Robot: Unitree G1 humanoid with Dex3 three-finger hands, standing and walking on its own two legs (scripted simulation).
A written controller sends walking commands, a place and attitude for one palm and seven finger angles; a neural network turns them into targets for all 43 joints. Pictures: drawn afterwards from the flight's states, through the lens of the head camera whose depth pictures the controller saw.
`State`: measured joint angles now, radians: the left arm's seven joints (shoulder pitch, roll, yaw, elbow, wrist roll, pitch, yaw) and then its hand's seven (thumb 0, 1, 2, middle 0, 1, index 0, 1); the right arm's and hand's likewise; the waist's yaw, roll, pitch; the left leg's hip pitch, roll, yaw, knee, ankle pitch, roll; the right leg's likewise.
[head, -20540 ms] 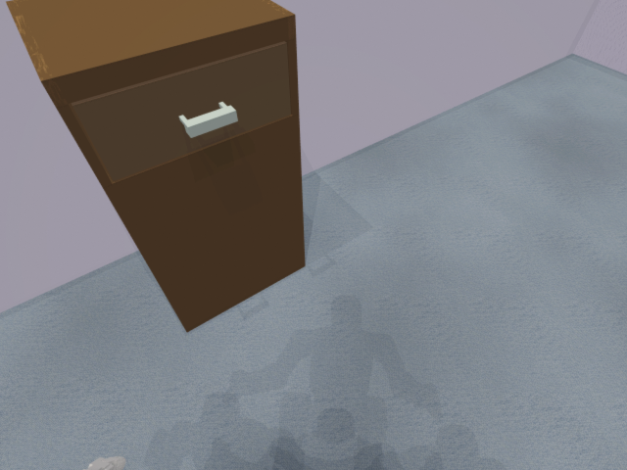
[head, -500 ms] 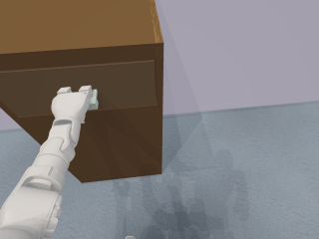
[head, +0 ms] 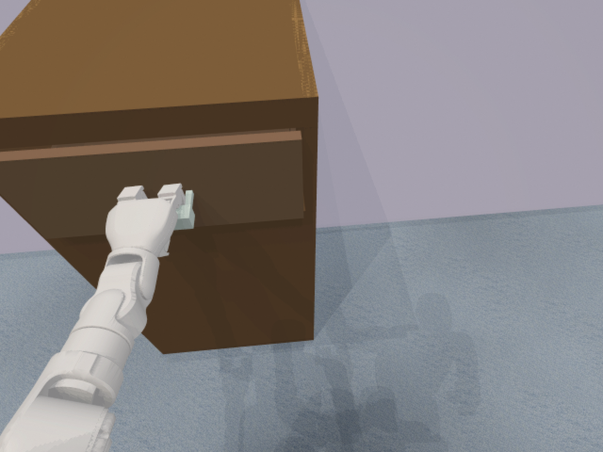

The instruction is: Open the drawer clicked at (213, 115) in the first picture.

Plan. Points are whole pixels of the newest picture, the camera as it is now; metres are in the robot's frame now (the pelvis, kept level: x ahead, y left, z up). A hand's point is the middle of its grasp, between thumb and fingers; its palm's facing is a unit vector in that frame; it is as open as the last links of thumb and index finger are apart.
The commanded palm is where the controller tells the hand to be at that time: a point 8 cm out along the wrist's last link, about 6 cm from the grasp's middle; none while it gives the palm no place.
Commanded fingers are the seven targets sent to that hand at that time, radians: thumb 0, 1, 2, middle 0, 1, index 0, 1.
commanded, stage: pull the drawer open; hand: left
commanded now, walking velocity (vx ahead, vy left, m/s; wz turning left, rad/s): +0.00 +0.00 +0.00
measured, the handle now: (157, 208) +0.46 +0.23 +0.04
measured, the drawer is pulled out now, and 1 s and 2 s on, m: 0.02 0.12 0.26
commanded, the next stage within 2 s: none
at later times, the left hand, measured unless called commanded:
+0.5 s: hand (156, 260) +0.38 +0.22 +0.02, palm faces -0.01 -0.07 -1.00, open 5.9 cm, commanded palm +0.32 +0.22 +0.08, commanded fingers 0.00 0.90 0.90 -0.40 -1.35 -0.40 -1.35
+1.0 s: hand (148, 304) +0.31 +0.21 +0.02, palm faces -0.03 -0.07 -1.00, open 5.9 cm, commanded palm +0.29 +0.21 +0.08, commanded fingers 0.00 0.90 0.90 -0.40 -1.35 -0.40 -1.35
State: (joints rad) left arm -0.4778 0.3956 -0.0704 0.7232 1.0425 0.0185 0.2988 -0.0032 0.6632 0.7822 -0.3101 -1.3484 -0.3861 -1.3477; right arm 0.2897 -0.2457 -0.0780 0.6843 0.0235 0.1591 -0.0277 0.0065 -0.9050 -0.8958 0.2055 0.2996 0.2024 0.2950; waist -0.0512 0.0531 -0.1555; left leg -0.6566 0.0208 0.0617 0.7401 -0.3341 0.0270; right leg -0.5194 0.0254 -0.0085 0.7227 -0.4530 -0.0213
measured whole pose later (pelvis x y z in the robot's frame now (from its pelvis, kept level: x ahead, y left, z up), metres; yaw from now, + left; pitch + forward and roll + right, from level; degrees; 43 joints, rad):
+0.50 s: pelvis +0.00 +0.00 +0.00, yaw -2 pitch +14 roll +0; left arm -0.30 0.41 -0.03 0.55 1.01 0.03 0.28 0.00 0.68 0.78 -0.28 -1.35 -0.39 -1.36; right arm 0.30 -0.25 -0.08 0.65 0.03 0.17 -0.02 0.01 -0.91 -0.90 0.20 0.30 0.20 0.29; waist -0.06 0.06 -0.16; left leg -0.63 0.04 0.09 0.72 -0.33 0.02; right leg -0.51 0.04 0.02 0.71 -0.44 -0.03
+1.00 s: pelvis -0.01 -0.01 +0.00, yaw +2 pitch +9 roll +1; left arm -0.19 0.35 -0.17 0.41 1.02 0.09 0.25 0.00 0.65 0.78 -0.31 -1.35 -0.42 -1.35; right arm 0.11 -0.22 -0.03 0.63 0.02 0.12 -0.05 0.01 -0.90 -0.90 0.21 0.30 0.20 0.30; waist 0.03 0.06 -0.13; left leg -0.56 0.01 0.04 0.71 -0.31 0.01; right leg -0.42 0.02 -0.03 0.73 -0.46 -0.04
